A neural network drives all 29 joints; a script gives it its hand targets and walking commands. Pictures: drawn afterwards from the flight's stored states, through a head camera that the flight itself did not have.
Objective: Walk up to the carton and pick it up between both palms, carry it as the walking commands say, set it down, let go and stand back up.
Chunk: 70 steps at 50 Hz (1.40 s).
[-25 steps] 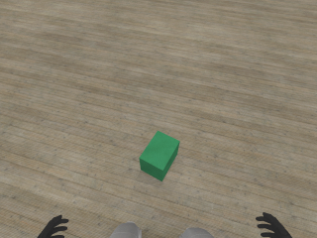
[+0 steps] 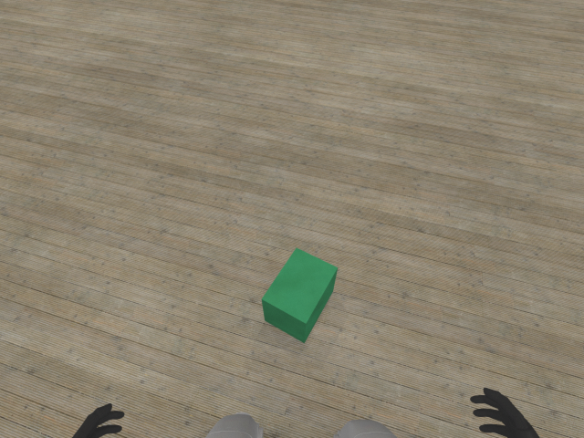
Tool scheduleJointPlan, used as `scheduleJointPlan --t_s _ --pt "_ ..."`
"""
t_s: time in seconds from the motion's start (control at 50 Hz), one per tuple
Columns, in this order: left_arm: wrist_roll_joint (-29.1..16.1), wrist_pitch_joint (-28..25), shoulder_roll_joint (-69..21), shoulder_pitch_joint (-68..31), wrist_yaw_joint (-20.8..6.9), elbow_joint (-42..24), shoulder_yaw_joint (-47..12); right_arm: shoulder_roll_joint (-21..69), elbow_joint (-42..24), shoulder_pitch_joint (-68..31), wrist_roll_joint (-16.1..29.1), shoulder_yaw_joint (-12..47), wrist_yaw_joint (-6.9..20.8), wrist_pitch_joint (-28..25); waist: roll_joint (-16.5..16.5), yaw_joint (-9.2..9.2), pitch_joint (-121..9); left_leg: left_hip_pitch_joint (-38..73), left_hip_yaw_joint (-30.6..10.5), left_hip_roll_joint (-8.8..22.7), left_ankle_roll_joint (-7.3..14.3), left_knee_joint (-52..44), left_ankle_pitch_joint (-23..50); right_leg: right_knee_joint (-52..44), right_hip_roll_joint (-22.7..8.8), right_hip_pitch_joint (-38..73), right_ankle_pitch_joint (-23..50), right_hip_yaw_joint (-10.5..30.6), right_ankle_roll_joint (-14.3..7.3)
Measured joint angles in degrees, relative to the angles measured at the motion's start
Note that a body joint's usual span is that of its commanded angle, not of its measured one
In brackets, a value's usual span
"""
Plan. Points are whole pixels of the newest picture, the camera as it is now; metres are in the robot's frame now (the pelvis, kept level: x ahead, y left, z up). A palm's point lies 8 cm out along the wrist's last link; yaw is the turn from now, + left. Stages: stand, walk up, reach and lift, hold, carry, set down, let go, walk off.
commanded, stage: walk up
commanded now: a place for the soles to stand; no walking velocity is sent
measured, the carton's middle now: (300, 294) +0.61 -0.02 -0.65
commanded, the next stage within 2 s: none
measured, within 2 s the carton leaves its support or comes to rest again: neither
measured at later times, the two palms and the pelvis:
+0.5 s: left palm out of the picture +0.10 +0.30 -0.08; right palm out of the picture +0.12 -0.29 -0.10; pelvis +0.01 +0.00 +0.00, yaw +0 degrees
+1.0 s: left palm out of the picture +0.11 +0.30 -0.09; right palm (519, 428) +0.14 -0.29 -0.09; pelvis +0.02 +0.00 +0.00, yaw +0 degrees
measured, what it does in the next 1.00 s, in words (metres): stands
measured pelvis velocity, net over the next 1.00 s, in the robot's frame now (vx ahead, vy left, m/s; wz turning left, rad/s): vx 0.02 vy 0.00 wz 0.00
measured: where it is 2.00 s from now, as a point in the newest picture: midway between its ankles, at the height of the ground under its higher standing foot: outside the picture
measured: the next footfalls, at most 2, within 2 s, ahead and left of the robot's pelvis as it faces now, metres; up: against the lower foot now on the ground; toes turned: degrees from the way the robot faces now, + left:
left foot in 1.50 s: +0.20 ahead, +0.22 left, +0.00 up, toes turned -5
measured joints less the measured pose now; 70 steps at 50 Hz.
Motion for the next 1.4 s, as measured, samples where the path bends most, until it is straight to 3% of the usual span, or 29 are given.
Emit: scheduleJointPlan --t_s 0.06,0.14,0.2,0.24,0.28,0.3,0.34,0.5,0.56,0.74,1.1,1.14,1.2,1.28,1.4 --pt "0.0 0.6 0.0 0.0 0.1 0.0 0.0 0.0 0.3 0.9 0.0 0.0 -0.1 0.1 -0.3 0.02 1.1 1.1 0.0 0.0 0.0 -0.6 -0.4 0.3 -0.1 -0.1 -2.6 0.0 0.0" --pt "0.0 0.4 0.0 0.1 0.1 0.2 0.0 0.0 0.5 0.6 0.0 0.0 -0.1 1.8 -0.6 0.05 1.9 0.4 0.1 0.0 0.0 2.1 -2.5 -3.7 0.1 0.7 4.8 0.1 0.0" --pt "0.0 0.2 0.1 0.2 0.2 0.5 0.0 0.0 0.7 -0.1 0.0 0.0 -0.1 2.7 0.1 0.20 1.8 -1.4 0.0 0.0 0.0 7.8 -7.1 -3.7 0.2 0.7 5.6 0.0 -0.1" --pt "0.0 0.1 0.0 0.2 0.2 0.5 0.0 0.0 0.6 -0.4 0.0 0.0 -0.1 2.7 0.2 0.16 1.6 -1.2 0.0 0.0 0.0 6.7 -8.6 -3.7 -0.3 0.7 5.3 0.0 -0.1" --pt "0.0 0.1 0.0 0.2 0.2 0.5 0.0 0.0 0.9 -0.5 0.0 0.0 -0.1 2.3 0.4 0.15 1.1 0.5 0.0 0.0 -0.1 0.5 -6.3 -3.7 -0.7 0.6 5.0 -0.1 -0.1" --pt "0.0 0.2 0.0 0.2 0.2 0.5 0.0 0.0 1.2 -0.7 0.0 0.0 -0.1 2.0 0.5 0.17 1.0 0.9 0.0 0.0 -0.1 -1.1 -1.6 -3.7 -0.7 0.7 5.0 0.0 -0.1" --pt "0.0 0.3 0.1 0.2 0.2 0.5 0.0 0.0 1.3 -0.5 0.0 0.0 -0.1 1.4 0.6 0.08 0.9 0.9 0.0 0.0 -0.2 -1.0 1.9 -3.0 -0.6 0.7 3.7 0.1 -0.1" --pt "0.0 -0.3 0.1 0.2 0.3 0.9 0.0 0.0 2.0 -1.3 0.0 0.0 -0.1 2.4 0.5 0.11 -1.1 -0.6 0.0 0.1 -0.2 3.7 -5.9 -3.3 -0.3 0.8 4.2 0.2 -0.1" --pt "0.0 -0.4 0.1 0.2 0.3 1.0 0.0 0.0 2.2 -1.7 0.0 0.0 -0.1 1.7 0.5 0.11 -1.0 0.1 0.1 0.1 -0.3 0.6 0.3 -3.3 -0.4 0.8 4.1 0.3 0.0" --pt "0.0 0.5 0.1 0.2 0.3 1.9 0.0 0.0 2.5 -2.3 0.0 0.0 -0.1 1.9 -1.1 0.10 -0.7 0.1 0.1 0.1 -0.4 1.1 -1.5 -3.6 -0.3 0.8 4.4 0.4 0.0" --pt "0.0 0.2 0.1 0.2 0.3 2.2 0.0 0.0 4.8 -3.8 0.0 0.0 -0.1 1.3 -0.6 0.09 -1.1 0.1 0.4 0.1 -0.5 1.1 -2.2 -3.6 -0.3 0.8 3.7 0.6 0.0" --pt "0.0 -0.1 0.1 0.6 1.1 2.6 0.0 -0.4 3.5 -3.8 0.0 0.0 0.1 2.3 0.2 0.07 -1.3 -0.2 0.3 0.8 0.2 2.2 -3.0 -3.5 0.3 0.8 3.4 0.6 0.0" --pt "0.0 -1.4 0.2 2.7 2.4 3.4 0.0 -0.6 1.0 -4.5 0.0 0.0 1.0 4.7 1.5 0.16 -1.8 -2.2 0.4 1.2 1.0 9.3 -9.8 -3.4 1.2 0.8 3.1 1.2 0.0" --pt "0.0 -2.4 0.2 5.9 4.3 3.7 0.0 -1.2 -3.6 -7.9 -0.1 -0.1 1.8 5.9 3.0 0.18 -0.2 -7.3 0.4 1.2 1.0 20.1 -9.8 -3.5 0.9 0.8 3.3 3.5 0.0" --pt "0.0 -2.7 0.2 7.0 5.8 3.7 0.0 -1.8 -6.6 -12.3 -0.1 -0.8 2.5 6.8 6.1 0.79 2.5 -10.6 0.3 1.2 1.0 19.5 -9.2 -3.5 -0.7 0.8 3.1 6.9 0.1"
